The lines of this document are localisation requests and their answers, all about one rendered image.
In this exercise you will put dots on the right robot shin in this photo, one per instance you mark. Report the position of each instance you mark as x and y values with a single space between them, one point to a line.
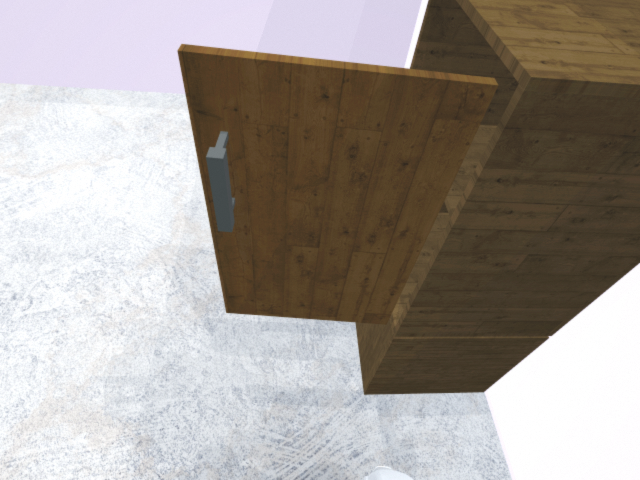
381 467

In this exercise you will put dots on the handle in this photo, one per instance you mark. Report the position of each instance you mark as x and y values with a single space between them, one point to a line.
218 170

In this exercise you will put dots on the cupboard door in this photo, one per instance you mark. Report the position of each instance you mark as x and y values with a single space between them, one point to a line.
338 170

